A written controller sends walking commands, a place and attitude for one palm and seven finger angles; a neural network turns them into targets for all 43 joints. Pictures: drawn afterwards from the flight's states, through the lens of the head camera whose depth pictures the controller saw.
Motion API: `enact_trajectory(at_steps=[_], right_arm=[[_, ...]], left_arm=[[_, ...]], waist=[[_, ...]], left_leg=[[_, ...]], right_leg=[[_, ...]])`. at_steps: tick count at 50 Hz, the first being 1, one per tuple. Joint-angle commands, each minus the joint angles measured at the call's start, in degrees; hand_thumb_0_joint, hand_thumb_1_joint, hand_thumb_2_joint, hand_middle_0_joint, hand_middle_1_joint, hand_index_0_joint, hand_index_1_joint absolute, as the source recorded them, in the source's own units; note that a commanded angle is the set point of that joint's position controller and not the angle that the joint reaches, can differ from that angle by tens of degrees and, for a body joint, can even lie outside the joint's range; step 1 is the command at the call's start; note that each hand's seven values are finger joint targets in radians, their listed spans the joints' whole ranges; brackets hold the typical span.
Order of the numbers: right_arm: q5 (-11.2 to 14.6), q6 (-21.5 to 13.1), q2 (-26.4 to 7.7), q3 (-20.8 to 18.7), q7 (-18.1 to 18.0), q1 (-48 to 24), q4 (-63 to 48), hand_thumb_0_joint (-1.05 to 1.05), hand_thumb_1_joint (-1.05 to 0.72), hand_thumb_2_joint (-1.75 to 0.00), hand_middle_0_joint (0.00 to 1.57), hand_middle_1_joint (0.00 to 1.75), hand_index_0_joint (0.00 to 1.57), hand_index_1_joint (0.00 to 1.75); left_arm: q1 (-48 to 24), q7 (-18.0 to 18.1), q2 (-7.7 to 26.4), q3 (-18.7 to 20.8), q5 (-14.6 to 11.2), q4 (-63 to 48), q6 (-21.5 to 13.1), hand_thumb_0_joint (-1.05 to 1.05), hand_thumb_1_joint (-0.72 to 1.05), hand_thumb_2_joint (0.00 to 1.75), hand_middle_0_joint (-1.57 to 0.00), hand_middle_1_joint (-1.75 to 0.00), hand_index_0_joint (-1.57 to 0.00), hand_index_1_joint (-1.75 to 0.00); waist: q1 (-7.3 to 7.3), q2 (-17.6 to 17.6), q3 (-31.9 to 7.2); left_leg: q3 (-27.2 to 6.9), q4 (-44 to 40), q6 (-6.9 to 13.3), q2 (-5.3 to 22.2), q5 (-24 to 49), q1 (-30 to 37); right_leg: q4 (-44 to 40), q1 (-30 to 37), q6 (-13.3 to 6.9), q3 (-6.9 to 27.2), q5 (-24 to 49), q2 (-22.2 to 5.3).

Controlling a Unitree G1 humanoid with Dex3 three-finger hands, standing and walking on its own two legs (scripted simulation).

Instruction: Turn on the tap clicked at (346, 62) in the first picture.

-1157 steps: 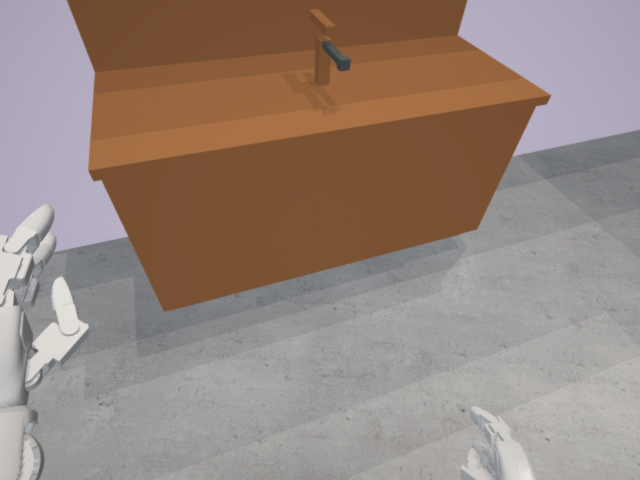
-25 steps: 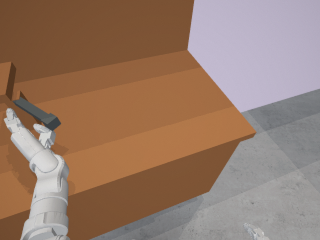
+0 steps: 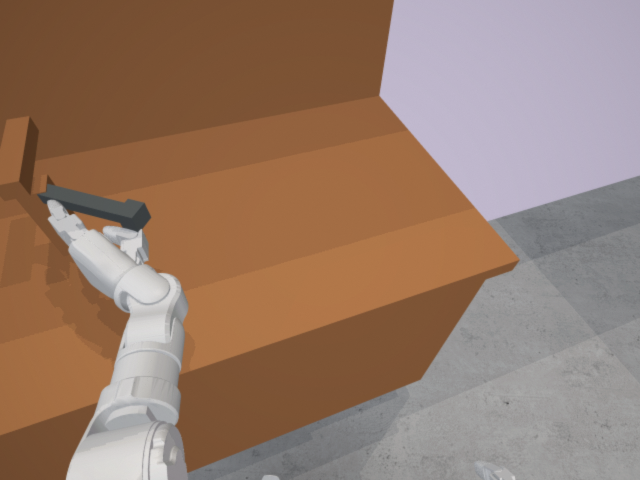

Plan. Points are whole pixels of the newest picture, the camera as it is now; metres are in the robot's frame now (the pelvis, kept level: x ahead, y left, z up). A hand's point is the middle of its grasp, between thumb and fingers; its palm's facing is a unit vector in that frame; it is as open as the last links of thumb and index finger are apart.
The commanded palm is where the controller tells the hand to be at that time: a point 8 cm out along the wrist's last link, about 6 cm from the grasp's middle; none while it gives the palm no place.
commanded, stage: push the lever round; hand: left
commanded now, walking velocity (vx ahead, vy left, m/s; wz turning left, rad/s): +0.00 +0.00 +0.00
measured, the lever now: (133, 215) +0.42 +0.25 +0.10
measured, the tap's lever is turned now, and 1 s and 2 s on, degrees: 53 86 86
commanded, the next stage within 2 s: lift the hand up off the lever in 1.02 s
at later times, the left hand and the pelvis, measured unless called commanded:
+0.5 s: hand (157, 218) +0.44 +0.23 +0.08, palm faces +0.87 -0.48 -0.08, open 8.1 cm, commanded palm +0.38 +0.23 +0.08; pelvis +0.00 -0.02 +0.00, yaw +0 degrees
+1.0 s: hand (167, 207) +0.46 +0.23 +0.08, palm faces +0.88 -0.46 -0.09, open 8.5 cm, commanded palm +0.42 +0.24 +0.08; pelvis +0.01 -0.03 +0.00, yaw +0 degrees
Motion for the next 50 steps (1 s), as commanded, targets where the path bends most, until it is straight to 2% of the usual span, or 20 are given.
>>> enact_trajectory(at_steps=[1, 3, 7, 8, 9, 12, 13, 14, 17, 18, 19, 23, 27, 28, 37, 38, 40, 47, 48, 50], right_arm=[[-0.59, -1.95, -8.27, -3.09, -0.09, -0.29, -5.45, 0.0, -0.9, -0.9, 0.2, 0.3, 0.2, 0.3], [-0.99, -1.76, -8.55, -3.38, -0.04, 0.6, -4.88, 0.0, -0.9, -0.9, 0.2, 0.3, 0.2, 0.3], [-1.1, -1.41, -8.17, -3.14, 0.35, 0.96, -4.92, 0.0, -0.9, -0.9, 0.2, 0.3, 0.2, 0.3], [-1.22, -1.16, -8.49, -3.28, 0.23, 1.41, -4.29, 0.0, -0.9, -0.9, 0.2, 0.3, 0.2, 0.3], [-1.17, -1.27, -8.12, -3.19, 0.53, 1.1, -4.83, 0.0, -0.9, -0.9, 0.2, 0.3, 0.2, 0.3], [-1.51, -1.37, -8.08, -3.36, 0.94, 1.85, -4.55, 0.0, -0.9, -0.9, 0.2, 0.3, 0.2, 0.3], [-1.63, -1.2, -8.45, -3.49, 0.95, 2.4, -3.88, 0.0, -0.9, -0.9, 0.2, 0.3, 0.2, 0.3], [-1.7, -1.33, -8.14, -3.41, 1.31, 2.4, -4.33, 0.0, -0.9, -0.9, 0.2, 0.3, 0.2, 0.3], [-1.95, -1.23, -8.21, -3.55, 1.76, 3.1, -3.94, 0.0, -0.9, -0.9, 0.2, 0.3, 0.2, 0.3], [-2.01, -1.03, -8.57, -3.71, 1.68, 3.45, -3.36, 0.0, -0.9, -0.9, 0.2, 0.3, 0.2, 0.3], [-2.05, -0.93, -8.42, -3.59, 1.78, 3.77, -3.76, 0.0, -0.9, -0.9, 0.2, 0.3, 0.2, 0.3], [-2.06, -0.76, -8.56, -4.1, 1.88, 4.54, -3.74, 0.0, -0.9, -0.9, 0.2, 0.3, 0.2, 0.3], [-1.91, -0.63, -8.36, -3.85, 2.12, 4.82, -4.12, 0.0, -0.9, -0.9, 0.2, 0.3, 0.2, 0.3], [-1.94, -0.45, -8.68, -3.99, 1.91, 5.16, -3.43, 0.0, -0.9, -0.9, 0.2, 0.3, 0.2, 0.3], [-2.17, -0.73, -8.43, -3.83, 2.05, 6.05, -3.25, 0.0, -0.9, -0.9, 0.2, 0.3, 0.2, 0.3], [-2.29, -0.55, -8.69, -4.0, 1.98, 6.47, -2.82, 0.0, -0.9, -0.9, 0.2, 0.3, 0.2, 0.3], [-2.33, -0.5, -8.43, -3.9, 2.23, 6.88, -3.32, 0.0, -0.9, -0.9, 0.2, 0.3, 0.2, 0.3], [-2.29, 0.03, -8.83, -3.8, 1.86, 7.57, -3.23, 0.0, -0.9, -0.9, 0.2, 0.3, 0.2, 0.3], [-2.33, 0.21, -9.12, -3.81, 1.66, 7.78, -2.78, 0.0, -0.9, -0.9, 0.2, 0.3, 0.2, 0.3], [-2.25, 0.28, -8.9, -3.67, 1.69, 8.08, -3.5, 0.0, -0.9, -0.9, 0.2, 0.3, 0.2, 0.3]], left_arm=[[-27.57, 0.95, 9.44, -2.1, 3.51, -8.49, -3.53, 0.0, 0.9, 0.9, -0.15, -0.15, -0.15, -0.15], [-27.66, 1.97, 12.3, 1.07, 4.02, -7.4, -3.68, 0.0, 0.9, 0.9, -0.15, -0.15, -0.15, -0.15], [-31.54, 2.71, 11.55, 0.32, 4.26, -3.62, -3.83, 0.0, 0.9, 0.9, -0.15, -0.15, -0.15, -0.15], [-31.63, 3.18, 14.46, 2.95, 4.8, -2.62, -3.9, 0.0, 0.9, 0.9, -0.15, -0.15, -0.15, -0.15], [-33.79, 3.19, 11.43, 0.16, 4.63, -3.71, -4.34, 0.0, 0.9, 0.9, -0.15, -0.15, -0.15, -0.15], [-34.13, 4.07, 11.58, 0.92, 4.84, -1.39, -4.78, 0.0, 0.9, 0.9, -0.15, -0.15, -0.15, -0.15], [-34.2, 4.5, 14.06, 3.05, 5.43, -0.88, -4.84, 0.0, 0.9, 0.9, -0.15, -0.15, -0.15, -0.15], [-35.97, 4.56, 11.35, 0.74, 5.2, -1.96, -5.2, 0.0, 0.9, 0.9, -0.15, -0.15, -0.15, -0.15], [-35.23, 5.22, 11.26, 1.23, 5.38, 1.42, -4.81, 0.0, 0.9, 0.9, -0.15, -0.15, -0.15, -0.15], [-35.05, 5.39, 13.87, 3.32, 5.96, 2.77, -4.63, 0.0, 0.9, 0.9, -0.15, -0.15, -0.15, -0.15], [-36.83, 5.31, 13.49, 2.57, 5.93, 1.81, -4.89, 0.0, 0.9, 0.9, -0.15, -0.15, -0.15, -0.15], [-35.59, 5.25, 15.4, 4.17, 6.49, 0.92, -5.61, 0.0, 0.9, 0.9, -0.15, -0.15, -0.15, -0.15], [-36.64, 4.71, 14.19, 2.33, 6.58, 1.65, -5.59, 0.0, 0.9, 0.9, -0.15, -0.15, -0.15, -0.15], [-36.99, 4.85, 17.22, 4.92, 6.99, 2.23, -5.6, 0.0, 0.9, 0.9, -0.15, -0.15, -0.15, -0.15], [-41.82, 4.48, 15.4, 2.32, 7.2, 3.94, -6.93, 0.0, 0.9, 0.9, -0.15, -0.15, -0.15, -0.15], [-41.25, 4.61, 17.58, 4.3, 7.57, 4.2, -6.98, 0.0, 0.9, 0.9, -0.15, -0.15, -0.15, -0.15], [-42.02, 4.48, 16.28, 3.06, 7.37, 3.46, -7.25, 0.0, 0.9, 0.9, -0.15, -0.15, -0.15, -0.15], [-44.1, 4.29, 19.84, 4.95, 8.18, 7.98, -6.32, 0.0, 0.9, 0.9, -0.15, -0.15, -0.15, -0.15], [-44.85, 4.36, 22.23, 6.72, 8.68, 8.07, -6.38, 0.0, 0.9, 0.9, -0.15, -0.15, -0.15, -0.15], [-45.11, 4.17, 22.39, 6.38, 8.75, 8.08, -6.52, 0.0, 0.9, 0.9, -0.15, -0.15, -0.15, -0.15]], waist=[[-1.98, -0.19, -16.11], [-1.21, 0.37, -17.52], [-2.78, -0.56, -16.55], [-1.99, 0.35, -16.25], [-3.06, 0.77, -16.9], [-3.08, 0.38, -17.92], [-2.46, 1.55, -18.14], [-3.31, 2.05, -19.23], [-3.67, -0.5, -18.33], [-3.19, 0.45, -17.82], [-3.88, -0.25, -18.71], [-3.0, 0.7, -20.65], [-4.08, 0.35, -19.17], [-3.66, 0.87, -18.48], [-5.23, 1.29, -19.62], [-4.66, 2.5, -20.18], [-4.94, 1.93, -22.05], [-6.22, -1.59, -19.31], [-5.64, 0.24, -19.18], [-5.83, -0.68, -19.93]], left_leg=[[-2.11, -5.86, -1.32, 0.89, 14.87, 12.84], [-2.03, -5.63, -1.34, 0.74, 15.35, 12.53], [-0.98, -4.99, -0.12, 0.44, 12.26, 9.91], [-1.57, -5.45, -0.38, 0.48, 12.12, 9.77], [-1.24, -5.34, -0.17, 0.44, 11.91, 10.41], [-0.74, -4.64, 0.26, 0.33, 12.1, 9.95], [-1.36, -4.89, -0.14, 0.43, 12.82, 10.33], [-1.04, -4.48, 0.03, 0.28, 13.53, 11.13], [-0.45, -4.03, 0.54, 0.27, 13.41, 9.52], [-0.64, -3.99, 0.5, 0.28, 12.84, 8.69], [-0.39, -3.86, 0.76, 0.21, 13.16, 8.64], [0.1, -3.44, 0.91, 0.14, 15.12, 9.43], [0.73, -3.37, 1.33, 0.06, 14.25, 8.23], [0.35, -3.47, 1.28, 0.17, 14.08, 8.11], [0.47, -3.21, 1.54, 0.02, 13.6, 9.03], [0.16, -3.11, 1.35, 0.06, 14.62, 9.34], [0.34, -2.73, 1.35, 0.01, 16.38, 10.12], [0.91, -2.69, 1.84, 0.08, 13.95, 6.04], [0.88, -2.82, 1.81, 0.04, 14.45, 6.22], [0.99, -2.87, 1.95, -0.02, 14.15, 5.74]], right_leg=[[-6.65, 2.0, 0.36, 2.25, 12.78, -0.28], [-6.37, 2.46, 0.33, 2.35, 13.28, -0.2], [-7.29, 2.53, 0.88, 2.99, 12.39, -0.67], [-7.19, 2.35, 0.61, 2.92, 11.85, -0.57], [-7.22, 1.92, 0.86, 2.97, 11.72, -0.64], [-7.36, 2.27, 0.96, 3.16, 12.45, -0.61], [-6.96, 2.01, 0.67, 2.92, 12.55, -0.53], [-6.74, 1.7, 0.88, 2.94, 13.26, -0.56], [-7.09, 2.28, 1.15, 2.99, 14.36, -0.57], [-6.97, 1.91, 1.06, 3.23, 13.99, -0.62], [-6.95, 2.78, 1.3, 3.35, 14.92, -0.85], [-6.86, 4.36, 1.29, 3.77, 18.05, -0.74], [-7.4, 4.94, 1.67, 4.15, 19.05, -1.05], [-7.37, 4.5, 1.49, 4.12, 18.51, -1.05], [-7.32, 3.23, 1.75, 4.17, 18.18, -1.02], [-6.81, 3.05, 1.51, 4.02, 18.61, -0.94], [-6.34, 4.05, 1.71, 3.91, 20.81, -0.98], [-7.0, 4.74, 2.58, 4.71, 21.46, -1.51], [-6.84, 4.55, 2.29, 4.78, 21.56, -1.53], [-6.87, 5.52, 2.58, 4.93, 22.1, -1.63]])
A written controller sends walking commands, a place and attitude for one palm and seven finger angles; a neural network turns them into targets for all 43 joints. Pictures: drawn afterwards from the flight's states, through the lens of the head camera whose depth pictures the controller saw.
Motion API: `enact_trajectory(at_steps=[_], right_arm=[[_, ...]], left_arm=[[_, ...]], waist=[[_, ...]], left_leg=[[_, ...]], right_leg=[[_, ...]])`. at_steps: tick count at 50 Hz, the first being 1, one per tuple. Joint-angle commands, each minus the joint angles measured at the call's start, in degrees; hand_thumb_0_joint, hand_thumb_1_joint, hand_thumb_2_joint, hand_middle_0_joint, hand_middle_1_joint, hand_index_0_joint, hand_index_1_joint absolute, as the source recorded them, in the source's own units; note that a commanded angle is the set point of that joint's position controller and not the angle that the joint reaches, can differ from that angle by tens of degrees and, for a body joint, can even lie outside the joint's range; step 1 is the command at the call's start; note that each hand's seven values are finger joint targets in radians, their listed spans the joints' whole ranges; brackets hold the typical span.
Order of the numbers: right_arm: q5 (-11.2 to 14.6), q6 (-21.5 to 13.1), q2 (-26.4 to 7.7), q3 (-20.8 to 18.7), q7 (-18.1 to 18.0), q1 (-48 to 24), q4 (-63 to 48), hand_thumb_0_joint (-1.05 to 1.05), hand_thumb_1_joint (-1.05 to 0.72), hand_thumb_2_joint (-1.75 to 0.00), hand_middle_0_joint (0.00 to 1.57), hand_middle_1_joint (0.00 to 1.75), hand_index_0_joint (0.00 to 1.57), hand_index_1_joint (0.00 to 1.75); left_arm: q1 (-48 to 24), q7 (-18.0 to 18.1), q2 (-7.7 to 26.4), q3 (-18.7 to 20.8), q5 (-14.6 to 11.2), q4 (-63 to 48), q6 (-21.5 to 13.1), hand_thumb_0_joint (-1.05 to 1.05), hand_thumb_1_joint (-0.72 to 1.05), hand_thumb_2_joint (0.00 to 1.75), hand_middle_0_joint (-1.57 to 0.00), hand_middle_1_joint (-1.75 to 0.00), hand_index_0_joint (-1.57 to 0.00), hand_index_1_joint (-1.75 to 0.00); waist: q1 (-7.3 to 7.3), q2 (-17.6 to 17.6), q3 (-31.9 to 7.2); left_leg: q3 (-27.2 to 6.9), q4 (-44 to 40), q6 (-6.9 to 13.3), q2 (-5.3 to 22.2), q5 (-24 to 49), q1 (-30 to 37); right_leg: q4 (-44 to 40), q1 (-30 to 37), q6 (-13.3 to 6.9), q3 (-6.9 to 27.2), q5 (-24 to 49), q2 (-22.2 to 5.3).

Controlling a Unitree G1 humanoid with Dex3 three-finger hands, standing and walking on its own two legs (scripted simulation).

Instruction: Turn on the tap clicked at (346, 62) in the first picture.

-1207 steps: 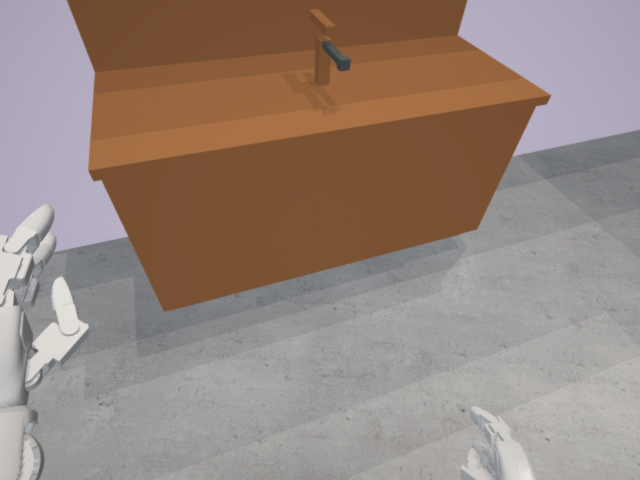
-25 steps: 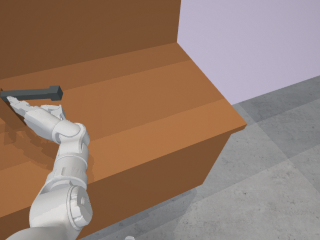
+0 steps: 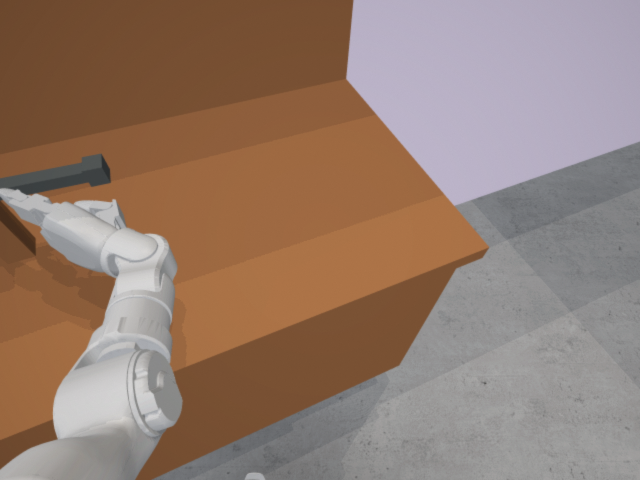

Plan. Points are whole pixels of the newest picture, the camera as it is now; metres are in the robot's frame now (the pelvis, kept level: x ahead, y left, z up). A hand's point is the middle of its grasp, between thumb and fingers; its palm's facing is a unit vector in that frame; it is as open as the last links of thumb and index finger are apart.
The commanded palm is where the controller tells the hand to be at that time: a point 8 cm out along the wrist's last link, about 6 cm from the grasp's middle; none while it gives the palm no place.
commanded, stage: push the lever round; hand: left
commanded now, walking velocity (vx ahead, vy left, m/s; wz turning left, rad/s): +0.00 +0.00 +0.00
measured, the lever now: (96, 170) +0.50 +0.28 +0.10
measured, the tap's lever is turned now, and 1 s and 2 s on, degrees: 86 86 80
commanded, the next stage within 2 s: lift the hand up off the lever in 0.02 s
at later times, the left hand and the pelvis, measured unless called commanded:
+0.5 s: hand (109, 210) +0.45 +0.26 +0.08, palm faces +0.88 -0.47 -0.09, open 8.3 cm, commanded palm +0.40 +0.26 +0.10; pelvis -0.02 +0.00 +0.00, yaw -1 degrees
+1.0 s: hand (109, 204) +0.45 +0.25 +0.09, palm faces +0.88 -0.46 -0.07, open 8.4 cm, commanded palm +0.40 +0.26 +0.12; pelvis +0.00 +0.00 +0.01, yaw -1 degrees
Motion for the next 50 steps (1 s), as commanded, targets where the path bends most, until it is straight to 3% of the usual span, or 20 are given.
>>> enact_trajectory(at_steps=[1, 3, 5, 8, 9, 12, 13, 17, 18, 21, 23, 25, 28, 34, 37, 38, 40, 41, 43, 50], right_arm=[[-0.16, -1.25, -8.58, -2.81, -0.69, 4.29, -4.55, 0.0, -0.9, -0.9, 0.2, 0.3, 0.2, 0.3], [-0.18, -1.02, -8.74, -2.93, -0.94, 4.91, -4.23, 0.0, -0.9, -0.9, 0.2, 0.3, 0.2, 0.3], [-0.05, -1.19, -8.66, -2.68, -0.89, 4.76, -4.52, 0.0, -0.9, -0.9, 0.2, 0.3, 0.2, 0.3], [-0.14, -1.28, -8.8, -2.82, -0.94, 5.09, -4.41, 0.0, -0.9, -0.9, 0.2, 0.3, 0.2, 0.3], [-0.11, -1.36, -8.61, -2.72, -0.82, 4.9, -4.64, 0.0, -0.9, -0.9, 0.2, 0.3, 0.2, 0.3], [-0.14, -1.77, -8.48, -2.65, -0.72, 4.72, -4.96, 0.0, -0.9, -0.9, 0.2, 0.3, 0.2, 0.3], [-0.21, -1.86, -8.62, -2.73, -0.75, 4.67, -4.62, 0.0, -0.9, -0.9, 0.2, 0.3, 0.2, 0.3], [-0.1, -2.36, -8.48, -2.62, -0.6, 4.5, -4.92, 0.0, -0.9, -0.9, 0.2, 0.3, 0.2, 0.3], [-0.05, -2.34, -8.68, -2.69, -0.68, 4.47, -4.65, 0.0, -0.9, -0.9, 0.2, 0.3, 0.2, 0.3], [0.04, -2.79, -8.59, -2.56, -0.52, 4.02, -4.67, 0.0, -0.9, -0.9, 0.2, 0.3, 0.2, 0.3], [-0.07, -2.98, -8.88, -2.57, -0.6, 4.02, -4.19, 0.0, -0.9, -0.9, 0.2, 0.3, 0.2, 0.3], [-0.11, -3.49, -8.73, -2.51, -0.52, 3.99, -4.13, 0.0, -0.9, -0.9, 0.2, 0.3, 0.2, 0.3], [-0.18, -3.73, -8.87, -2.51, -0.69, 4.02, -3.66, 0.0, -0.9, -0.9, 0.2, 0.3, 0.2, 0.3], [-0.23, -4.3, -8.73, -2.42, -0.76, 4.07, -3.52, 0.0, -0.9, -0.9, 0.2, 0.3, 0.2, 0.3], [-0.41, -4.64, -8.6, -2.46, -0.67, 3.87, -3.95, 0.0, -0.9, -0.9, 0.2, 0.3, 0.2, 0.3], [-0.46, -4.49, -8.73, -2.63, -0.76, 4.02, -3.64, 0.0, -0.9, -0.9, 0.2, 0.3, 0.2, 0.3], [-0.38, -4.51, -8.41, -2.44, -0.64, 3.8, -4.1, 0.0, -0.9, -0.9, 0.2, 0.3, 0.2, 0.3], [-0.36, -4.52, -8.46, -2.55, -0.69, 3.84, -4.04, 0.0, -0.9, -0.9, 0.2, 0.3, 0.2, 0.3], [-0.33, -4.44, -8.64, -2.48, -0.84, 3.53, -3.93, 0.0, -0.9, -0.9, 0.2, 0.3, 0.2, 0.3], [-0.14, -4.67, -8.19, -2.78, -0.64, 2.71, -4.75, 0.0, -0.9, -0.9, 0.2, 0.3, 0.2, 0.3]], left_arm=[[-30.27, -3.28, 17.34, -2.8, 3.85, -11.03, -2.61, 0.0, 0.9, 0.9, -0.15, -0.15, -0.15, -0.15], [-29.78, -3.36, 19.83, -1.08, 4.62, -10.41, -2.68, 0.0, 0.9, 0.9, -0.15, -0.15, -0.15, -0.15], [-31.88, -3.6, 18.76, -2.77, 4.68, -10.31, -2.75, 0.0, 0.9, 0.9, -0.15, -0.15, -0.15, -0.15], [-32.33, -3.46, 21.18, -1.06, 5.14, -11.56, -3.37, 0.0, 0.9, 0.9, -0.15, -0.15, -0.15, -0.15], [-33.04, -3.47, 19.87, -2.43, 5.08, -12.14, -3.56, 0.0, 0.9, 0.9, -0.15, -0.15, -0.15, -0.15], [-32.29, -3.36, 19.88, -2.32, 4.92, -12.57, -3.81, 0.0, 0.9, 0.9, -0.15, -0.15, -0.15, -0.15], [-32.7, -3.28, 20.61, -1.53, 4.97, -12.99, -3.97, 0.0, 0.9, 0.9, -0.15, -0.15, -0.15, -0.15], [-32.12, -3.16, 20.84, -1.46, 4.4, -14.26, -4.13, 0.0, 0.9, 0.9, -0.15, -0.15, -0.15, -0.15], [-31.45, -3.15, 22.44, -0.1, 4.49, -14.39, -4.11, 0.0, 0.9, 0.9, -0.15, -0.15, -0.15, -0.15], [-33.46, -3.39, 20.28, -2.86, 4.66, -15.09, -3.91, 0.0, 0.9, 0.9, -0.15, -0.15, -0.15, -0.15], [-34.1, -3.17, 21.76, -1.74, 4.76, -15.57, -3.81, 0.0, 0.9, 0.9, -0.15, -0.15, -0.15, -0.15], [-35.36, -3.08, 19.42, -3.91, 4.62, -15.84, -3.93, 0.0, 0.9, 0.9, -0.15, -0.15, -0.15, -0.15], [-34.78, -2.79, 21.48, -1.98, 4.76, -14.97, -3.55, 0.0, 0.9, 0.9, -0.15, -0.15, -0.15, -0.15], [-37.36, -2.81, 20.74, -3.49, 5.19, -17.02, -3.42, 0.0, 0.9, 0.9, -0.15, -0.15, -0.15, -0.15], [-36.32, -2.55, 20.76, -3.14, 5.21, -18.25, -3.2, 0.0, 0.9, 0.9, -0.15, -0.15, -0.15, -0.15], [-35.42, -2.49, 22.71, -1.16, 5.3, -18.87, -3.21, 0.0, 0.9, 0.9, -0.15, -0.15, -0.15, -0.15], [-35.06, -2.69, 20.61, -3.0, 5.33, -19.04, -2.8, 0.0, 0.9, 0.9, -0.15, -0.15, -0.15, -0.15], [-33.87, -2.64, 21.44, -1.95, 5.34, -18.0, -2.33, 0.0, 0.9, 0.9, -0.15, -0.15, -0.15, -0.15], [-34.93, -2.69, 22.81, -1.01, 5.59, -19.18, -1.94, 0.0, 0.9, 0.9, -0.15, -0.15, -0.15, -0.15], [-31.59, -3.02, 20.36, -2.47, 5.46, -23.42, -0.72, 0.0, 0.9, 0.9, -0.15, -0.15, -0.15, -0.15]], waist=[[-2.4, -0.68, -18.88], [-1.92, 0.32, -19.06], [-3.07, 0.36, -18.37], [-2.16, 3.0, -19.82], [-2.74, 3.21, -20.06], [-2.35, 2.37, -20.48], [-2.21, 3.81, -20.08], [-2.08, 2.38, -20.51], [-1.5, 3.8, -20.16], [-2.39, 4.71, -18.86], [-2.16, 5.83, -18.73], [-2.99, 4.82, -19.03], [-2.38, 4.7, -18.29], [-2.8, 6.23, -20.06], [-2.13, 6.18, -21.48], [-1.47, 6.46, -22.08], [-1.67, 6.09, -21.63], [-1.64, 4.03, -20.92], [-1.36, 5.12, -20.38], [-0.6, 5.81, -20.97]], left_leg=[[2.32, -2.93, 3.87, -1.04, 14.18, 9.63], [2.17, -2.97, 3.83, -1.03, 14.35, 9.09], [2.23, -3.02, 3.99, -0.93, 13.2, 9.07], [1.96, -3.29, 3.9, -0.93, 13.85, 10.61], [2.01, -3.38, 3.94, -0.87, 13.74, 11.23], [2.22, -3.49, 3.98, -0.96, 12.58, 10.36], [2.12, -3.51, 3.95, -0.93, 12.63, 10.78], [2.31, -3.67, 4.04, -0.95, 11.36, 10.03], [2.21, -3.97, 3.97, -1.01, 11.08, 9.72], [2.01, -4.64, 3.93, -0.86, 9.71, 10.61], [1.8, -5.03, 3.91, -0.81, 9.35, 11.37], [1.83, -5.23, 3.95, -0.72, 9.17, 12.41], [1.55, -5.6, 3.89, -0.73, 8.73, 11.85], [1.43, -6.16, 3.57, -0.49, 10.67, 14.75], [1.97, -5.81, 3.56, -0.56, 12.9, 15.68], [1.7, -5.83, 3.42, -0.49, 14.09, 16.27], [1.99, -6.01, 3.33, -0.52, 14.88, 16.13], [2.1, -5.96, 3.53, -0.46, 14.68, 15.34], [1.95, -6.31, 3.42, -0.44, 15.03, 15.32], [2.28, -6.49, 3.15, -0.35, 18.51, 17.91]], right_leg=[[-8.31, 10.28, 4.9, 6.17, 23.66, -2.83], [-8.01, 10.54, 4.72, 6.31, 23.77, -2.83], [-8.46, 9.52, 4.94, 6.44, 22.41, -2.84], [-8.34, 9.42, 4.39, 6.29, 21.26, -2.46], [-8.46, 9.05, 4.5, 6.24, 20.84, -2.39], [-8.93, 10.38, 4.71, 6.55, 20.69, -2.39], [-8.9, 9.71, 4.53, 6.51, 20.21, -2.29], [-9.52, 11.48, 4.92, 6.93, 20.27, -2.38], [-9.53, 11.52, 4.67, 7.06, 19.35, -2.38], [-10.03, 9.86, 4.43, 6.8, 16.31, -2.09], [-10.26, 9.28, 4.14, 6.58, 14.97, -1.96], [-10.33, 8.41, 4.24, 6.21, 14.17, -1.65], [-10.48, 8.57, 4.07, 6.19, 13.47, -1.63], [-10.04, 8.35, 3.91, 5.71, 14.45, -1.53], [-9.98, 9.88, 3.95, 5.77, 17.1, -1.44], [-9.68, 10.37, 3.75, 5.58, 17.98, -1.47], [-9.5, 10.88, 3.85, 5.4, 19.1, -1.46], [-9.79, 11.43, 4.02, 5.46, 19.41, -1.52], [-9.74, 11.82, 3.9, 5.54, 19.84, -1.71], [-9.67, 13.21, 3.73, 5.25, 23.06, -1.68]])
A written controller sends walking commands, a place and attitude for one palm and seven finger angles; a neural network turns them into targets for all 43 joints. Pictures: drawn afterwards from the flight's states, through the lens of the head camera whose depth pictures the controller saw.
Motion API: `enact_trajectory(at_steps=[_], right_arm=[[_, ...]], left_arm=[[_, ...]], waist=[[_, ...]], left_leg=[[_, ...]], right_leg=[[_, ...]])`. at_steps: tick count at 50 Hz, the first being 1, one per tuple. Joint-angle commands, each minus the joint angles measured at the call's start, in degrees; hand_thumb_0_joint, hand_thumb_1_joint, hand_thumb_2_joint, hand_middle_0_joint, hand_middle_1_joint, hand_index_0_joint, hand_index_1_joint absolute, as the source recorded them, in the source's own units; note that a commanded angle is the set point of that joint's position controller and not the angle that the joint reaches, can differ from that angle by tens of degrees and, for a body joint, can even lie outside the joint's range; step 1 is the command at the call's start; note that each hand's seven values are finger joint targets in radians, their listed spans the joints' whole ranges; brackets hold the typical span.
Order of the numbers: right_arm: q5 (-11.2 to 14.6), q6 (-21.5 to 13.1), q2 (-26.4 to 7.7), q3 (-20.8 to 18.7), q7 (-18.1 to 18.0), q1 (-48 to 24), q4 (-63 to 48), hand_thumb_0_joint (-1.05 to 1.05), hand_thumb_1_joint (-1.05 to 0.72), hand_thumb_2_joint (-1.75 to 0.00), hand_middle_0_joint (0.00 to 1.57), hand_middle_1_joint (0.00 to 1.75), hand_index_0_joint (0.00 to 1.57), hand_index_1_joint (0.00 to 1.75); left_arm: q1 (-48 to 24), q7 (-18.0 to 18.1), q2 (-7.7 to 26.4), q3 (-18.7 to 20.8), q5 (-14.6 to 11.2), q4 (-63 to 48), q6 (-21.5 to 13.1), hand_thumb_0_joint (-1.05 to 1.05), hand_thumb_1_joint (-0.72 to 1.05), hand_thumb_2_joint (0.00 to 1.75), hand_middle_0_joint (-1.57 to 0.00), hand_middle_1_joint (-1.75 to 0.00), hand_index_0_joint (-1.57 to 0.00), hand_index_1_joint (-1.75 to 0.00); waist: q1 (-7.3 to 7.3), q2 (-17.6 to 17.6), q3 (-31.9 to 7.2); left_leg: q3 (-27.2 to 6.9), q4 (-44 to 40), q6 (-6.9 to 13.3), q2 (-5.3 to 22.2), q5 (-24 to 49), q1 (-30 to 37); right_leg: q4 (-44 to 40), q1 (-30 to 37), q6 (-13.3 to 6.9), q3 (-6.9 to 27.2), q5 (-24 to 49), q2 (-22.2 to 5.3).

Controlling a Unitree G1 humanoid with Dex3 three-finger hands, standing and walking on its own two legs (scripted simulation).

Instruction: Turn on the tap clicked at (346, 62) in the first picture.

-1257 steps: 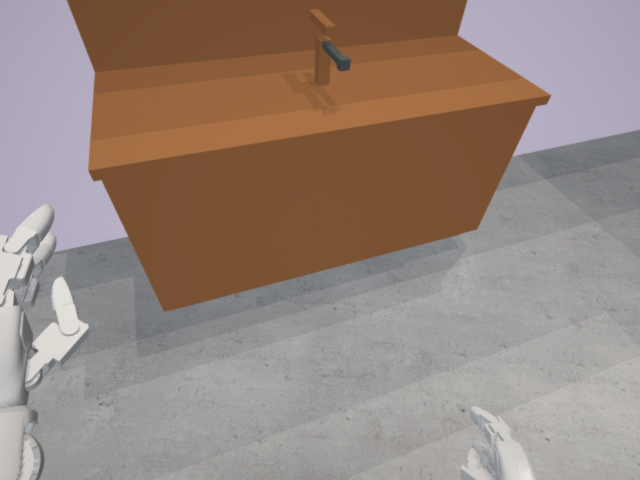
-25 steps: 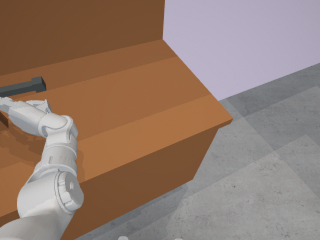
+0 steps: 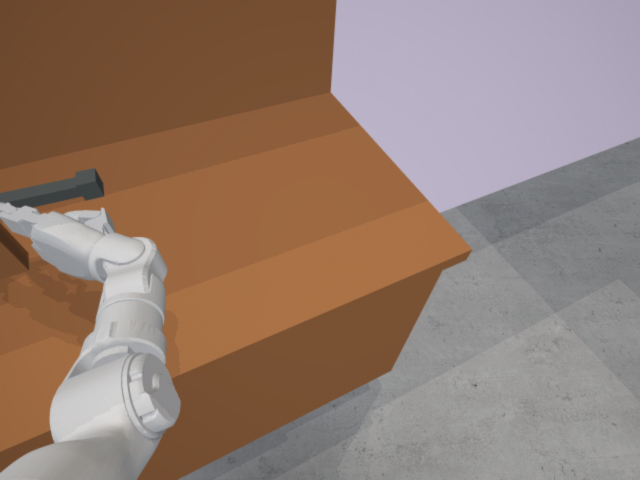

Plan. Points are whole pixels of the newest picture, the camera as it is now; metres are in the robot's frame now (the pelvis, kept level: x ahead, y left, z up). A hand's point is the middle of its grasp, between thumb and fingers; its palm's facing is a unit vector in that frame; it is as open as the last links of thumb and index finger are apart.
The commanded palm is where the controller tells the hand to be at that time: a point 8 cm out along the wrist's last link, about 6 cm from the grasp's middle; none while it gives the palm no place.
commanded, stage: lift the hand up off the lever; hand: left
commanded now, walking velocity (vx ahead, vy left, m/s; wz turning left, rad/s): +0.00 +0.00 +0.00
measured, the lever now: (90, 184) +0.50 +0.29 +0.09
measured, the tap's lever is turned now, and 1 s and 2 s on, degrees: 86 80 80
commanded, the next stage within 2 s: draw the hand back beside the body in 1.52 s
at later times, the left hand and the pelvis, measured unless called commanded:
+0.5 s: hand (90, 203) +0.44 +0.26 +0.11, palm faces +0.87 -0.49 -0.07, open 7.8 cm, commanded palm +0.39 +0.27 +0.13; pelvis +0.01 +0.00 +0.01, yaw +1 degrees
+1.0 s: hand (60, 182) +0.43 +0.27 +0.16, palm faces +0.86 -0.50 -0.04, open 7.8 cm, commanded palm +0.38 +0.27 +0.15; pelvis +0.02 +0.01 +0.02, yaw +1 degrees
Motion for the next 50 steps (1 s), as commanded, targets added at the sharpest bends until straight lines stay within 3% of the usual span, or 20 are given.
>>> enact_trajectory(at_steps=[1, 3, 7, 10, 11, 12, 13, 17, 22, 24, 27, 28, 29, 33, 36, 38, 40, 43, 46, 50], right_arm=[[0.14, -1.76, -8.5, -3.16, -0.46, 1.52, -5.05, 0.0, -0.9, -0.9, 0.2, 0.3, 0.2, 0.3], [0.1, -1.9, -8.67, -3.13, -0.68, 1.03, -4.87, 0.0, -0.9, -0.9, 0.2, 0.3, 0.2, 0.3], [0.46, -2.06, -8.34, -3.23, -0.81, 0.88, -5.44, 0.0, -0.9, -0.9, 0.2, 0.3, 0.2, 0.3], [1.37, -1.1, -8.86, -3.0, -1.1, 1.1, -5.5, 0.0, -0.9, -0.9, 0.2, 0.3, 0.2, 0.3], [1.36, -1.04, -9.05, -2.79, -1.11, 0.8, -5.86, 0.0, -0.9, -0.9, 0.2, 0.3, 0.2, 0.3], [1.48, -1.12, -8.96, -2.82, -1.22, 0.64, -6.12, 0.0, -0.9, -0.9, 0.2, 0.3, 0.2, 0.3], [1.54, -1.18, -8.8, -2.84, -1.3, 0.09, -6.0, 0.0, -0.9, -0.9, 0.2, 0.3, 0.2, 0.3], [1.45, -1.25, -8.33, -2.95, -0.93, 0.15, -6.04, 0.0, -0.9, -0.9, 0.2, 0.3, 0.2, 0.3], [1.48, -1.32, -8.36, -3.32, -0.71, -0.62, -6.0, 0.0, -0.9, -0.9, 0.2, 0.3, 0.2, 0.3], [1.59, -1.09, -8.29, -3.36, -0.89, -1.08, -6.14, 0.0, -0.9, -0.9, 0.2, 0.3, 0.2, 0.3], [1.59, -1.19, -8.14, -3.45, -0.88, -1.51, -6.24, 0.0, -0.9, -0.9, 0.2, 0.3, 0.2, 0.3], [1.68, -1.12, -8.4, -3.53, -1.0, -1.76, -6.02, 0.0, -0.9, -0.9, 0.2, 0.3, 0.2, 0.3], [1.72, -1.19, -8.23, -3.39, -0.96, -1.99, -6.23, 0.0, -0.9, -0.9, 0.2, 0.3, 0.2, 0.3], [1.75, -1.25, -8.15, -3.61, -1.1, -2.77, -6.31, 0.0, -0.9, -0.9, 0.2, 0.3, 0.2, 0.3], [1.78, -1.56, -7.86, -3.44, -0.85, -3.39, -6.35, 0.0, -0.9, -0.9, 0.2, 0.3, 0.2, 0.3], [1.78, -1.49, -8.06, -3.46, -1.07, -3.74, -6.27, 0.0, -0.9, -0.9, 0.2, 0.3, 0.2, 0.3], [1.94, -1.52, -7.61, -3.5, -1.03, -4.13, -6.86, 0.0, -0.9, -0.9, 0.2, 0.3, 0.2, 0.3], [1.94, -1.55, -7.75, -3.4, -1.33, -4.77, -6.45, 0.0, -0.9, -0.9, 0.2, 0.3, 0.2, 0.3], [2.24, -1.68, -7.42, -3.16, -1.53, -5.75, -6.45, 0.0, -0.9, -0.9, 0.2, 0.3, 0.2, 0.3], [3.33, -0.95, -8.03, -2.69, -2.11, -6.51, -6.55, 0.0, -0.9, -0.9, 0.2, 0.3, 0.2, 0.3]], left_arm=[[-32.94, -1.62, 19.53, -7.31, 5.77, -20.79, -5.07, 0.0, 0.9, 0.9, -0.15, -0.15, -0.15, -0.15], [-34.11, -1.71, 20.18, -6.77, 5.66, -21.61, -4.65, 0.0, 0.9, 0.9, -0.15, -0.15, -0.15, -0.15], [-30.14, -2.13, 17.52, -7.96, 3.97, -22.48, -3.57, 0.0, 0.9, 0.9, -0.15, -0.15, -0.15, -0.15], [-22.96, -3.87, 14.1, -8.53, 0.9, -13.51, 0.85, 0.0, 0.9, 0.9, -0.15, -0.15, -0.15, -0.15], [-25.15, -4.11, 14.35, -8.98, 1.06, -14.69, 1.45, 0.0, 0.9, 0.9, -0.15, -0.15, -0.15, -0.15], [-26.69, -3.94, 15.06, -8.89, 1.27, -17.05, 1.35, 0.0, 0.9, 0.9, -0.15, -0.15, -0.15, -0.15], [-28.11, -3.61, 16.03, -8.16, 1.37, -19.62, 0.7, 0.0, 0.9, 0.9, -0.15, -0.15, -0.15, -0.15], [-24.57, -2.7, 13.48, -8.37, 0.16, -20.64, 0.03, 0.0, 0.9, 0.9, -0.15, -0.15, -0.15, -0.15], [-25.68, -2.61, 13.49, -9.11, 0.95, -24.61, 0.1, 0.0, 0.9, 0.9, -0.15, -0.15, -0.15, -0.15], [-26.01, -2.8, 13.44, -9.38, 0.74, -27.21, 0.37, 0.0, 0.9, 0.9, -0.15, -0.15, -0.15, -0.15], [-24.26, -3.0, 11.75, -10.4, 0.36, -28.52, 1.38, 0.0, 0.9, 0.9, -0.15, -0.15, -0.15, -0.15], [-23.92, -3.06, 13.16, -9.25, 0.47, -29.03, 1.76, 0.0, 0.9, 0.9, -0.15, -0.15, -0.15, -0.15], [-25.03, -3.17, 11.36, -11.05, 0.4, -29.88, 2.04, 0.0, 0.9, 0.9, -0.15, -0.15, -0.15, -0.15], [-22.46, -3.1, 12.42, -9.66, 0.22, -32.86, 3.35, 0.0, 0.9, 0.9, -0.15, -0.15, -0.15, -0.15], [-23.5, -3.2, 9.36, -12.54, 0.21, -34.5, 4.2, 0.0, 0.9, 0.9, -0.15, -0.15, -0.15, -0.15], [-22.6, -3.06, 11.83, -10.36, 0.35, -35.24, 4.84, 0.0, 0.9, 0.9, -0.15, -0.15, -0.15, -0.15], [-21.85, -3.15, 10.59, -11.32, 0.06, -37.52, 5.19, 0.0, 0.9, 0.9, -0.15, -0.15, -0.15, -0.15], [-21.28, -3.23, 11.46, -10.57, 0.13, -37.19, 6.32, 0.0, 0.9, 0.9, -0.15, -0.15, -0.15, -0.15], [-22.05, -3.84, 7.55, -13.95, -0.49, -36.23, 7.77, 0.0, 0.9, 0.9, -0.15, -0.15, -0.15, -0.15], [-17.18, -5.27, 4.67, -14.89, -3.13, -27.3, 12.42, 0.0, 0.9, 0.9, -0.15, -0.15, -0.15, -0.15]], waist=[[0.35, 5.67, -20.87], [0.45, 6.34, -19.71], [0.96, 4.33, -20.98], [1.29, 0.3, -15.49], [1.19, 0.81, -14.9], [1.31, 0.72, -15.82], [1.82, 3.48, -16.13], [2.18, 0.15, -17.26], [2.59, 2.24, -18.7], [2.78, 4.69, -20.04], [3.15, 3.63, -19.83], [3.55, 4.21, -19.55], [3.01, 3.91, -19.18], [4.35, 4.41, -19.84], [3.82, 4.12, -18.99], [4.7, 4.22, -18.54], [4.92, 4.11, -20.18], [5.19, 3.36, -18.12], [4.39, 2.89, -16.61], [4.41, -1.88, -11.07]], left_leg=[[1.23, -3.78, 2.97, -0.99, 17.31, 14.08], [0.94, -4.26, 2.9, -1.0, 16.72, 14.36], [1.35, -4.54, 2.88, -1.3, 17.63, 14.85], [1.57, -6.46, 2.8, -1.64, 14.63, 11.3], [1.84, -6.76, 2.98, -1.68, 14.32, 11.47], [1.74, -6.97, 3.14, -1.74, 14.33, 12.14], [1.55, -7.28, 3.05, -1.72, 15.23, 13.81], [1.62, -6.93, 2.91, -1.7, 16.6, 13.94], [1.49, -6.99, 2.7, -1.46, 19.59, 17.08], [1.49, -7.15, 2.4, -1.42, 21.7, 18.88], [1.48, -7.17, 2.13, -1.26, 23.67, 19.76], [0.99, -7.49, 1.93, -1.18, 24.17, 20.29], [1.09, -7.57, 1.94, -1.12, 24.39, 20.65], [0.95, -7.79, 1.49, -0.91, 27.13, 22.2], [1.06, -7.79, 1.17, -0.72, 28.71, 23.22], [0.86, -8.05, 1.01, -0.76, 28.74, 22.98], [1.09, -7.96, 0.87, -0.76, 29.86, 23.56], [0.86, -8.58, 0.72, -0.76, 28.94, 23.18], [1.08, -9.32, 0.67, -0.85, 27.02, 23.48], [1.22, -12.08, 1.15, -1.35, 20.75, 20.21]], right_leg=[[-6.75, 9.78, 3.53, 3.82, 21.25, -2.28], [-7.18, 9.36, 3.39, 3.81, 20.3, -2.32], [-7.72, 11.93, 3.69, 4.02, 22.52, -2.39], [-9.62, 13.39, 4.03, 3.74, 21.44, -2.74], [-10.02, 13.16, 4.11, 3.89, 21.52, -2.99], [-10.24, 13.58, 4.13, 4.05, 21.52, -3.0], [-10.31, 13.24, 3.69, 3.94, 21.12, -2.83], [-10.27, 15.24, 4.39, 3.86, 24.91, -3.12], [-9.96, 15.12, 3.61, 3.46, 25.13, -2.85], [-9.48, 15.37, 3.33, 3.23, 25.81, -2.8], [-9.47, 16.05, 3.25, 2.91, 27.34, -2.65], [-9.52, 15.75, 3.0, 2.68, 26.47, -2.56], [-9.5, 15.26, 3.04, 2.55, 26.28, -2.54], [-9.62, 16.57, 2.8, 2.4, 27.71, -2.48], [-9.68, 16.0, 2.77, 2.18, 28.16, -2.46], [-9.86, 16.66, 2.63, 2.23, 28.09, -2.52], [-9.6, 17.89, 2.68, 2.27, 29.29, -2.64], [-10.18, 17.64, 2.62, 2.19, 28.22, -2.6], [-11.03, 17.02, 2.61, 2.08, 26.51, -2.67], [-13.71, 17.58, 2.93, 1.96, 22.49, -2.75]])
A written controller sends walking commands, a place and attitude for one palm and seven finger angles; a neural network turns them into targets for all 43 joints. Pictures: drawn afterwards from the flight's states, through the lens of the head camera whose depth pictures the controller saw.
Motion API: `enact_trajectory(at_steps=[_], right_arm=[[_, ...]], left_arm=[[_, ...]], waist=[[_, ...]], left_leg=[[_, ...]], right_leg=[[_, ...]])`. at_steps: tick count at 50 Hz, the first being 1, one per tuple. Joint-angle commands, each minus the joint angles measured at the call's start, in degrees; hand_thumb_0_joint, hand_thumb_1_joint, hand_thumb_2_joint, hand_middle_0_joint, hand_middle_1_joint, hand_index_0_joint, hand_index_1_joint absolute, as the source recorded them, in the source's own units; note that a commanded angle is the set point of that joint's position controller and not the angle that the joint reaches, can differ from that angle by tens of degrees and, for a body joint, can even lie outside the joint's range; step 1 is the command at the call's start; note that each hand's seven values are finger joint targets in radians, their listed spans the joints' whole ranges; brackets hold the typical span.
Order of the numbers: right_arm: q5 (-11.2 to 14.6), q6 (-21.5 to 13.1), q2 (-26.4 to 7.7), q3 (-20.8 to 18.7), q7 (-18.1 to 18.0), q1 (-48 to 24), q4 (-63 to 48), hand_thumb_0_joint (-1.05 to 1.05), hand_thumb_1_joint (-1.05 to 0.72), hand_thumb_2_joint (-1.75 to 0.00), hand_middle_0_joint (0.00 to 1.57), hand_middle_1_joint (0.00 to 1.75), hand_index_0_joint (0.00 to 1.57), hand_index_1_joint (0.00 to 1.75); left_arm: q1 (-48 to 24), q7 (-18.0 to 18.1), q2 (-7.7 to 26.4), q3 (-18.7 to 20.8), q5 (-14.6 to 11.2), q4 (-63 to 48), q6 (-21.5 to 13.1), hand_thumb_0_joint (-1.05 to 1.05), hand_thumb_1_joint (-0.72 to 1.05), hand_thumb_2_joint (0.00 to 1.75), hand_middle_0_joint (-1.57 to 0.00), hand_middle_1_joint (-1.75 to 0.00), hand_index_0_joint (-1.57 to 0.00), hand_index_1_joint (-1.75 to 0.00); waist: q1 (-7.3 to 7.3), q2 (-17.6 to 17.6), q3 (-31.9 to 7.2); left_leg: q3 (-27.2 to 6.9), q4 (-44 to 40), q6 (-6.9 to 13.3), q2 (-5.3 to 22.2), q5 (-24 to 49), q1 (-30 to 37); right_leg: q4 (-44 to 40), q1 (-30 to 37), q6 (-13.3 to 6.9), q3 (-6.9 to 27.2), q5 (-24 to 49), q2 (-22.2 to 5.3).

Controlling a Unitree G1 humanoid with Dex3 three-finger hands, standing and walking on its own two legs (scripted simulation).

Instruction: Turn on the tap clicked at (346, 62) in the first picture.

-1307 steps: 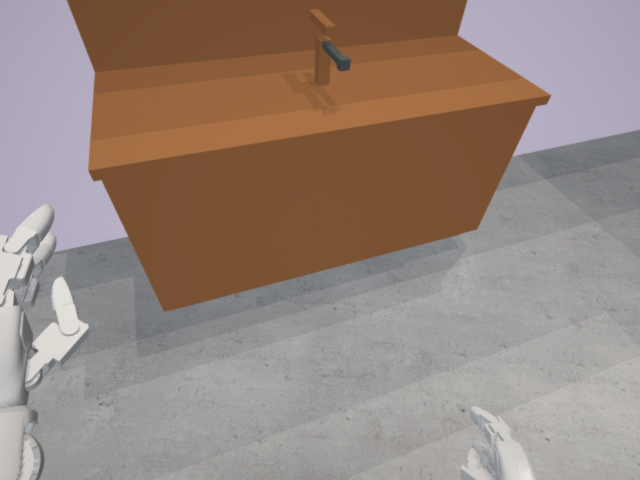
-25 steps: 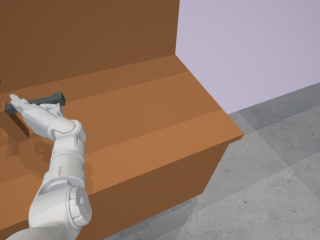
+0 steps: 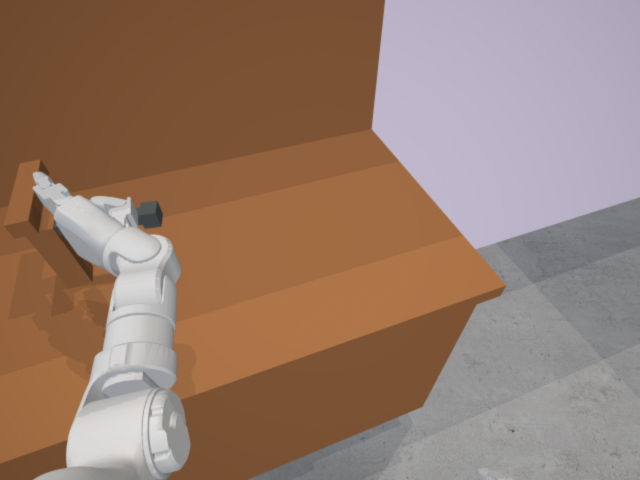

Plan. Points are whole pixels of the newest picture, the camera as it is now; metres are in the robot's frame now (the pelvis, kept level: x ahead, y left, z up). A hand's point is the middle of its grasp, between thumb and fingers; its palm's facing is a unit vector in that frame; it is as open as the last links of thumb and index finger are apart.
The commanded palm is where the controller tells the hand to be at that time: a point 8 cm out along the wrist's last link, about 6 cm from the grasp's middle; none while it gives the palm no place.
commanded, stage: lift the hand up off the lever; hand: left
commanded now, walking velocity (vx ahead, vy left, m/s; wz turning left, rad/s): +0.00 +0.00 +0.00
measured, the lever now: (151, 214) +0.47 +0.27 +0.08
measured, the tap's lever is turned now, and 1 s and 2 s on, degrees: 80 80 80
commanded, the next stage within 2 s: draw the hand back beside the body in 0.52 s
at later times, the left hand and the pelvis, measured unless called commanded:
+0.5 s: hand (138, 203) +0.41 +0.24 +0.15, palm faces +0.83 -0.55 -0.07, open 7.8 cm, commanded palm +0.36 +0.25 +0.15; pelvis -0.01 -0.01 +0.01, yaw +0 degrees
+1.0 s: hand (120, 268) +0.33 +0.24 +0.13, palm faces +0.38 -0.90 -0.23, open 7.7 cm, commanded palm +0.30 +0.26 +0.16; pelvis -0.01 -0.01 +0.02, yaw -4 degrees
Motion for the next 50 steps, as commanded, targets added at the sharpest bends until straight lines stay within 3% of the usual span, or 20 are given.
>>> enact_trajectory(at_steps=[1, 6, 11, 13, 14, 18, 19, 23, 25, 28, 31, 32, 33, 35, 39, 41, 42, 43, 48, 50], right_arm=[[1.08, -1.62, -7.95, -2.0, -1.01, -2.61, -6.42, 0.0, -0.9, -0.9, 0.2, 0.3, 0.2, 0.3], [1.53, -1.45, -7.75, -1.57, -1.07, -3.29, -6.95, 0.0, -0.9, -0.9, 0.2, 0.3, 0.2, 0.3], [0.54, -2.01, -6.97, -1.71, -0.91, -4.16, -6.34, 0.0, -0.9, -0.9, 0.2, 0.3, 0.2, 0.3], [0.15, -2.29, -6.93, -2.2, -1.0, -4.38, -6.33, 0.0, -0.9, -0.9, 0.2, 0.3, 0.2, 0.3], [0.14, -2.38, -6.63, -2.23, -0.88, -4.45, -6.24, 0.0, -0.9, -0.9, 0.2, 0.3, 0.2, 0.3], [0.34, -2.06, -7.33, -2.33, -1.36, -4.36, -5.69, 0.0, -0.9, -0.9, 0.2, 0.3, 0.2, 0.3], [0.67, -2.03, -7.28, -2.02, -1.44, -4.66, -5.94, 0.0, -0.9, -0.9, 0.2, 0.3, 0.2, 0.3], [1.51, -1.73, -7.98, -1.9, -2.03, -4.57, -6.37, 0.0, -0.9, -0.9, 0.2, 0.3, 0.2, 0.3], [1.6, -1.89, -7.67, -1.54, -1.97, -4.53, -6.32, 0.0, -0.9, -0.9, 0.2, 0.3, 0.2, 0.3], [1.15, -2.11, -7.54, -1.79, -1.75, -4.69, -6.27, 0.0, -0.9, -0.9, 0.2, 0.3, 0.2, 0.3], [0.65, -2.44, -6.88, -1.97, -1.23, -4.28, -6.28, 0.0, -0.9, -0.9, 0.2, 0.3, 0.2, 0.3], [1.44, -1.25, -8.14, -2.29, -2.28, -3.62, -7.52, 0.0, -0.9, -0.9, 0.2, 0.3, 0.2, 0.3], [1.9, -0.91, -8.2, -2.78, -3.28, -2.94, -8.97, 0.0, -0.9, -0.9, 0.2, 0.3, 0.2, 0.3], [2.63, -0.49, -7.58, -2.29, -4.45, -3.11, -10.14, 0.0, -0.9, -0.9, 0.2, 0.3, 0.2, 0.3], [4.66, 0.89, -7.74, -0.75, -6.14, -4.64, -12.8, 0.0, -0.9, -0.9, 0.2, 0.3, 0.2, 0.3], [5.78, 1.25, -7.63, -0.14, -7.33, -6.44, -14.5, 0.0, -0.9, -0.9, 0.2, 0.3, 0.2, 0.3], [5.5, 1.08, -7.86, -0.76, -5.91, -2.21, -13.27, 0.0, -0.9, -0.9, 0.2, 0.3, 0.2, 0.3], [5.84, 1.24, -8.07, -0.6, -5.32, -3.1, -14.11, 0.0, -0.9, -0.9, 0.2, 0.3, 0.2, 0.3], [6.29, -2.11, -7.96, -0.38, -5.04, -8.22, -16.76, 0.0, -0.9, -0.9, 0.2, 0.3, 0.2, 0.3], [6.04, -3.93, -8.2, -0.46, -5.11, -8.5, -16.16, 0.0, -0.9, -0.9, 0.2, 0.3, 0.2, 0.3]], left_arm=[[-24.26, -1.53, 7.17, -5.29, -0.18, -5.81, 0.91, 0.0, 0.9, 0.9, -0.15, -0.15, -0.15, -0.15], [-24.71, -0.78, 8.55, -3.39, -1.48, -5.8, 1.28, 0.0, 0.9, 0.9, -0.15, -0.15, -0.15, -0.15], [-33.53, 1.6, 12.65, -2.1, 1.79, -12.0, -2.67, 0.0, 0.9, 0.9, -0.15, -0.15, -0.15, -0.15], [-34.17, 2.0, 15.02, -0.72, 3.04, -16.43, -4.02, 0.0, 0.9, 0.9, -0.15, -0.15, -0.15, -0.15], [-33.92, 1.93, 12.74, -2.71, 3.19, -16.94, -4.18, 0.0, 0.9, 0.9, -0.15, -0.15, -0.15, -0.15], [-28.1, 0.58, 12.15, -2.3, 2.37, -10.57, -1.45, 0.0, 0.9, 0.9, -0.15, -0.15, -0.15, -0.15], [-28.67, -0.04, 9.35, -4.89, 1.68, -9.86, -0.5, 0.0, 0.9, 0.9, -0.15, -0.15, -0.15, -0.15], [-23.7, -0.88, 10.41, -1.92, -1.21, -4.8, 2.45, 0.0, 0.9, 0.9, -0.15, -0.15, -0.15, -0.15], [-26.76, -0.44, 9.19, -3.21, -1.49, -5.35, 2.07, 0.0, 0.9, 0.9, -0.15, -0.15, -0.15, -0.15], [-27.51, 0.56, 13.45, -0.26, -0.14, -8.61, -0.03, 0.0, 0.9, 0.9, -0.15, -0.15, -0.15, -0.15], [-30.43, 1.66, 13.01, -1.37, 1.84, -11.74, -1.74, 0.0, 0.9, 0.9, -0.15, -0.15, -0.15, -0.15], [-27.14, -7.04, 9.89, -11.8, 3.37, -18.75, -2.35, 0.0, 0.9, 0.9, -0.15, -0.15, -0.15, -0.15], [-24.91, -10.76, 14.84, -7.0, 2.37, -21.96, -2.92, 0.0, 0.9, 0.9, -0.15, -0.16, -0.15, -0.16], [-20.5, -14.99, 16.44, -7.14, 1.09, -25.54, -3.61, 0.0, 0.9, 0.9, -0.15, -0.16, -0.15, -0.16], [-1.92, -27.42, 16.44, -7.64, -4.8, -23.79, -2.37, 0.0, 0.9, 0.9, -0.16, -0.17, -0.16, -0.17], [3.56, -30.38, 18.85, -3.16, -9.38, -24.8, 0.02, 0.0, 0.9, 0.9, -0.16, -0.18, -0.16, -0.18], [13.77, -32.55, 29.85, -0.43, -7.63, -19.47, -2.53, 0.0, 0.9, 0.9, -0.16, -0.18, -0.16, -0.18], [15.79, -34.34, 31.16, 1.41, -8.44, -20.63, -4.41, 0.0, 0.9, 0.9, -0.16, -0.19, -0.16, -0.19], [8.37, -38.82, 26.34, -6.82, -9.89, -40.37, -10.61, 0.0, 0.9, 0.9, -0.17, -0.2, -0.17, -0.2], [6.09, -38.69, 25.27, -8.64, -9.53, -42.76, -12.11, 0.0, 0.9, 0.9, -0.17, -0.21, -0.17, -0.21]], waist=[[-0.99, -4.4, -11.64], [0.27, -4.56, -11.67], [-0.06, -1.23, -14.82], [0.99, 2.23, -18.34], [0.45, 2.68, -19.32], [0.37, 0.4, -15.93], [-0.31, -0.1, -14.68], [1.05, -5.02, -11.46], [0.3, -6.22, -10.59], [1.37, -3.22, -12.51], [0.92, -1.99, -14.8], [-0.99, -1.22, -17.51], [0.61, 0.09, -20.52], [1.7, 0.3, -21.01], [3.23, -5.82, -10.96], [5.16, -8.57, -8.99], [3.95, -9.06, -4.59], [5.56, -5.37, -3.95], [3.0, 3.19, 0.35], [2.14, 4.07, 0.95]], left_leg=[[0.92, -5.28, 0.58, -0.16, 17.67, 8.13], [1.24, -6.45, 0.96, -0.5, 16.65, 8.24], [1.3, -5.44, 1.18, -0.19, 16.17, 9.15], [1.09, -4.91, 0.77, -0.03, 18.91, 11.44], [1.17, -4.48, 0.62, 0.05, 20.13, 12.34], [1.27, -5.31, 0.7, 0.07, 18.17, 10.41], [1.5, -5.85, 0.77, -0.01, 17.38, 10.07], [1.58, -7.66, 1.33, -0.4, 15.16, 8.23], [1.7, -7.91, 1.53, -0.38, 14.04, 8.06], [1.82, -7.36, 1.61, -0.32, 15.33, 8.71], [1.98, -6.22, 1.55, -0.1, 16.7, 9.43], [3.25, -5.89, 1.73, 0.07, 19.27, 12.85], [3.34, -5.97, 2.22, -0.08, 21.84, 14.64], [3.68, -6.59, 2.44, -0.2, 24.13, 16.02], [3.84, -9.81, 2.6, 0.12, 20.08, 12.9], [4.28, -11.57, 2.65, 0.01, 16.6, 12.11], [4.0, -13.6, 2.37, 1.31, 13.89, 13.11], [3.94, -14.58, 2.37, 0.79, 13.91, 13.33], [4.14, -16.44, 2.38, 1.04, 14.14, 21.33], [3.36, -16.81, 2.43, 1.23, 13.53, 24.29]], right_leg=[[-7.07, 5.5, 2.07, 1.51, 20.03, -1.59], [-8.46, 6.89, 2.32, 1.93, 19.51, -1.97], [-7.73, 6.19, 2.19, 2.67, 18.19, -2.05], [-6.61, 6.81, 1.67, 2.62, 19.8, -1.79], [-6.18, 6.73, 1.63, 2.57, 20.73, -1.76], [-7.08, 6.65, 1.72, 2.39, 19.43, -1.81], [-7.56, 6.57, 1.86, 2.4, 19.22, -2.01], [-9.71, 8.15, 2.36, 2.46, 18.44, -1.99], [-10.23, 7.61, 2.73, 2.53, 17.45, -2.3], [-9.64, 8.08, 2.55, 2.98, 18.65, -2.33], [-8.47, 7.94, 2.36, 2.96, 19.85, -2.26], [-6.7, 9.52, 1.82, 5.19, 26.17, -1.99], [-6.87, 12.22, 1.51, 5.36, 29.71, -1.99], [-6.71, 15.28, 1.95, 5.9, 34.27, -2.03], [-9.19, 16.84, 2.61, 6.22, 34.97, -1.94], [-11.5, 19.4, 3.72, 6.88, 33.91, -2.37], [-12.87, 20.81, 4.62, 7.76, 33.94, -4.11], [-13.09, 21.77, 3.85, 7.57, 32.33, -3.82], [-18.15, 16.16, 2.51, 7.53, 23.68, -2.48], [-19.35, 13.53, 2.11, 7.28, 20.2, -1.75]])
